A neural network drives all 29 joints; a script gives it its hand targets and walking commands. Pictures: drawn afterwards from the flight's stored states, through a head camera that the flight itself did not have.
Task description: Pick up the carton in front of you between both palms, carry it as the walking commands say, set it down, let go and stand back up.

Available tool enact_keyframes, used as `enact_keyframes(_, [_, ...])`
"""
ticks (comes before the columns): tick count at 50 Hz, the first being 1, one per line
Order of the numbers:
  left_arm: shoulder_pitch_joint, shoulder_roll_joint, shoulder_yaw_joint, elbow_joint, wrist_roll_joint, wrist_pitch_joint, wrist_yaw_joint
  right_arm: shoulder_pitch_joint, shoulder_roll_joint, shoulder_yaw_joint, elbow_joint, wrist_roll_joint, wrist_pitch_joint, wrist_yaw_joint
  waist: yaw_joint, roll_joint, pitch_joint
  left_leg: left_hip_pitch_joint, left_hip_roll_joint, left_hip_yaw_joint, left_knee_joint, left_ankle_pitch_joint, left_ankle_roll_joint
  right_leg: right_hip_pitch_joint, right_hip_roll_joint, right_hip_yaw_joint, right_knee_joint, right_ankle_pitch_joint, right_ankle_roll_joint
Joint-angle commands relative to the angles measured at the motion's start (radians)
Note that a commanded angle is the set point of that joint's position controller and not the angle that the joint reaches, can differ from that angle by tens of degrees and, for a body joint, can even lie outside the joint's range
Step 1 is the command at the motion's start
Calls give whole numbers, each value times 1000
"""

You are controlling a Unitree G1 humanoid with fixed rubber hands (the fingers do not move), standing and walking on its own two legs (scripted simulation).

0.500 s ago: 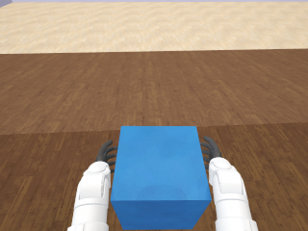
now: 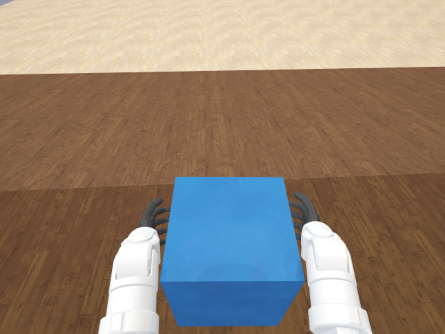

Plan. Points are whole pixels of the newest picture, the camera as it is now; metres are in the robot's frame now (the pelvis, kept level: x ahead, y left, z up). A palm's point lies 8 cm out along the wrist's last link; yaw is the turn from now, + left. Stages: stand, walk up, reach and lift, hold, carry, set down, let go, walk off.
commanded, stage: hold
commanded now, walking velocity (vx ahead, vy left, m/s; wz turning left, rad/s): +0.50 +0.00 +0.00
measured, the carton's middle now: (228, 254) +0.29 +0.00 -0.02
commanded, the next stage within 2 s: carry in 0.02 s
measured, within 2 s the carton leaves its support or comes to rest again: neither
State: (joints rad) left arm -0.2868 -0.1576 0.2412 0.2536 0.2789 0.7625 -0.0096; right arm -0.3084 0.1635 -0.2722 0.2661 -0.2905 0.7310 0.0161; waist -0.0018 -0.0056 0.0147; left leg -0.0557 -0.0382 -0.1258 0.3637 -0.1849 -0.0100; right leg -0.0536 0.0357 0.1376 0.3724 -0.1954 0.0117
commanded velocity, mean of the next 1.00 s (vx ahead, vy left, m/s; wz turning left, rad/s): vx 0.50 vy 0.00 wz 0.00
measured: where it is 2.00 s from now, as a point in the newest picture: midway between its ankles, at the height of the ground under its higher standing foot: (225, 197)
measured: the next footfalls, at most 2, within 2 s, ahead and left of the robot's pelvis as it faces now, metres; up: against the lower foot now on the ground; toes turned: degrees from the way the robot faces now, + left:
left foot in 0.40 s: +0.14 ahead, +0.10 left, +0.00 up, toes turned +7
right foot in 0.68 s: +0.37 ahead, -0.13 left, +0.00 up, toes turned -11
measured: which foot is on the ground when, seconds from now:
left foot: down 0.00-0.22, up 0.24-0.38, down 0.40-0.70, up 0.72-1.00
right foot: down 0.00-0.40, up 0.42-0.66, down 0.68-1.00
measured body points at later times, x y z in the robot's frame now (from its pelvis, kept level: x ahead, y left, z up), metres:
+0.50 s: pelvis +0.14 -0.01 -0.01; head +0.12 -0.01 +0.44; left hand +0.42 +0.15 +0.07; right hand +0.43 -0.16 +0.07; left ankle +0.10 +0.09 -0.75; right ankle +0.05 -0.11 -0.70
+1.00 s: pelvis +0.43 -0.05 +0.00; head +0.44 -0.06 +0.45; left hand +0.70 +0.11 +0.08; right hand +0.73 -0.19 +0.08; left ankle +0.54 +0.09 -0.70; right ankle +0.33 -0.12 -0.75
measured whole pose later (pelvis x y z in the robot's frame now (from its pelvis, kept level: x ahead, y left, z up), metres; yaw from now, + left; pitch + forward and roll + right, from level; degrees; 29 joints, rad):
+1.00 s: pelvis +0.43 -0.05 +0.00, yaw +1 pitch +5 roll +2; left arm -0.17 -0.13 0.12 -0.36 0.09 1.22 0.10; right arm -0.19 0.14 -0.11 -0.35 -0.12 1.20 -0.09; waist 0.04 -0.01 -0.09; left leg -0.62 0.08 0.14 0.71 -0.16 0.00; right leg -0.06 -0.03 -0.20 0.26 -0.29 -0.03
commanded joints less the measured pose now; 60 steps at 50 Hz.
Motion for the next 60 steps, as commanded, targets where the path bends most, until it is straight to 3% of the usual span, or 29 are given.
enact_keyframes(1, [-557,-898,-564,-67,-269,-37,-225,-476,917,567,-1,262,-1,234,4,28,-226,-61,121,28,21,-26,10,-106,-108,-40,31,-22,-6])
enact_keyframes(4, [-579,-898,-610,-140,-305,-26,-217,-472,912,605,-62,289,12,218,-2,53,-214,-186,123,-58,-55,-574,45,-227,-63,-38,55,-469,-17])
enact_keyframes(7, [-577,-886,-683,-216,-359,11,-204,-461,900,672,-148,330,49,195,-1,134,-269,-143,196,-112,-72,-446,87,-260,-23,-168,201,-218,-7])
enact_keyframes(9, [-586,-874,-733,-269,-404,55,-196,-456,877,722,-219,364,98,179,-2,127,-306,-165,203,-88,-49,-461,100,-220,-20,-195,127,-232,-15])
enact_keyframes(11, [-584,-858,-767,-312,-447,115,-185,-476,852,771,-292,409,162,165,9,-13,-265,-349,126,52,125,-440,48,-100,-135,-33,-27,-361,-51])
enact_keyframes(12, [-558,-836,-765,-319,-456,145,-177,-488,841,789,-316,430,196,161,21,-199,-248,-483,57,176,349,-347,7,-22,-274,189,-138,-472,-106])
enact_keyframes(13, [-523,-810,-762,-326,-457,176,-166,-493,833,808,-328,457,229,160,29,-264,-192,-628,49,220,386,-317,-3,47,-357,328,-167,-390,-166])
enact_keyframes(14, [-511,-791,-771,-366,-458,205,-155,-514,837,838,-354,495,255,161,40,-234,-182,-654,72,201,373,-342,3,61,-372,341,-162,-234,-201])
enact_keyframes(17, [-519,-804,-823,-502,-517,284,-132,-459,866,880,-408,575,323,158,32,-142,-296,-459,34,269,183,-219,6,54,-297,96,-61,0,-160])
enact_keyframes(19, [-476,-823,-843,-556,-549,328,-132,-394,878,878,-446,589,361,150,14,-111,-364,-115,13,321,16,-65,1,-106,-213,-80,58,-51,-98])
enact_keyframes(20, [-449,-826,-844,-568,-553,348,-136,-348,883,868,-459,585,380,145,-1,-57,-406,135,86,233,-16,-58,24,-286,-178,-143,167,-94,-67])
enact_keyframes(21, [-454,-835,-852,-597,-564,373,-145,-304,861,849,-466,559,392,138,-20,185,-410,280,302,-102,-112,-219,114,-508,-107,-258,416,-185,-16])
enact_keyframes(22, [-485,-842,-857,-611,-585,394,-157,-294,852,830,-468,529,401,128,-27,314,-348,341,450,-349,-124,-94,228,-725,-56,-255,511,-324,-11])
enact_keyframes(23, [-484,-855,-863,-606,-603,406,-168,-297,852,836,-515,523,414,121,-30,228,-296,327,491,-361,-102,42,277,-799,-101,-191,569,-403,-28])
enact_keyframes(26, [-424,-867,-848,-630,-613,422,-175,-331,906,863,-632,556,446,120,-32,76,-312,291,425,-140,-118,128,204,-766,-129,-197,471,-319,-26])
enact_keyframes(30, [-380,-844,-839,-687,-584,439,-146,-322,859,879,-681,600,478,135,-22,166,-306,101,298,123,-112,160,124,-482,-59,-317,232,-81,-12])
enact_keyframes(33, [-324,-803,-810,-686,-554,460,-128,-309,811,882,-683,612,505,143,2,117,-330,-109,238,261,63,157,71,-89,-6,-420,90,59,-22])
enact_keyframes(34, [-324,-791,-800,-681,-548,468,-126,-300,790,878,-678,612,514,144,7,76,-368,-218,209,315,202,183,46,93,-38,-385,96,19,-42])
enact_keyframes(35, [-299,-771,-785,-664,-535,477,-123,-331,761,874,-685,613,526,148,36,-73,-400,-373,148,351,452,9,4,216,-228,-84,-15,-183,-90])
enact_keyframes(36, [-321,-756,-776,-638,-522,479,-121,-376,759,880,-695,624,541,152,39,-296,-386,-623,30,308,697,-300,-24,303,-452,361,-149,-229,-226])
enact_keyframes(37, [-345,-767,-776,-647,-530,484,-120,-395,773,885,-677,636,547,156,35,-227,-361,-715,92,177,835,-335,12,288,-501,417,-157,-158,-273])
enact_keyframes(40, [-416,-855,-809,-681,-561,482,-126,-388,839,864,-637,631,535,163,26,-15,-357,-707,184,134,808,-190,39,180,-428,179,-144,73,-206])
enact_keyframes(44, [-415,-897,-851,-702,-607,463,-153,-301,903,860,-614,569,495,142,23,-83,-350,-644,137,211,577,-81,8,166,-338,-55,-170,233,-148])
enact_keyframes(52, [-337,-848,-848,-664,-601,454,-181,-240,883,868,-614,530,478,122,27,-162,-217,-504,68,348,179,151,35,146,-266,-260,-150,478,-109])
enact_keyframes(56, [-330,-833,-847,-664,-582,450,-178,-231,876,868,-605,549,476,138,-6,-124,-321,-75,-8,441,87,95,57,57,-219,-382,208,650,-49])
enact_keyframes(57, [-338,-820,-844,-660,-577,449,-178,-219,877,865,-601,548,475,143,-33,-60,-383,133,94,317,90,17,61,-99,-199,-364,402,419,-31])
enact_keyframes(58, [-353,-834,-860,-678,-584,455,-176,-218,863,851,-570,539,467,148,-33,190,-473,333,402,-211,-17,-196,216,-385,-92,-336,722,140,17])
enact_keyframes(59, [-355,-831,-860,-677,-580,449,-178,-208,897,865,-560,557,461,154,-32,261,-442,366,472,-430,-156,-86,271,-582,-16,-226,887,-261,7])
enact_keyframes(60, [-363,-860,-866,-665,-575,438,-178,-240,920,875,-586,573,454,159,-26,208,-423,332,461,-323,-133,33,262,-628,-84,-149,975,-259,-19])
